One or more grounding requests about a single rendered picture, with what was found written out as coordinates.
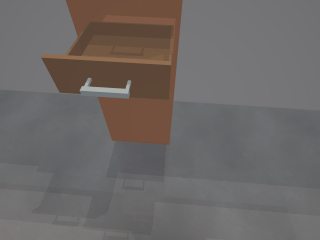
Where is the drawer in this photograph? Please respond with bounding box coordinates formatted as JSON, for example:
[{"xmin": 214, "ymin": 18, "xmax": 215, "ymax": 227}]
[{"xmin": 41, "ymin": 21, "xmax": 174, "ymax": 100}]

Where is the cabinet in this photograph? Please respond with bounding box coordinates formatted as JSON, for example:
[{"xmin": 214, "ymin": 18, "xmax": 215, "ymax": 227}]
[{"xmin": 66, "ymin": 0, "xmax": 183, "ymax": 145}]

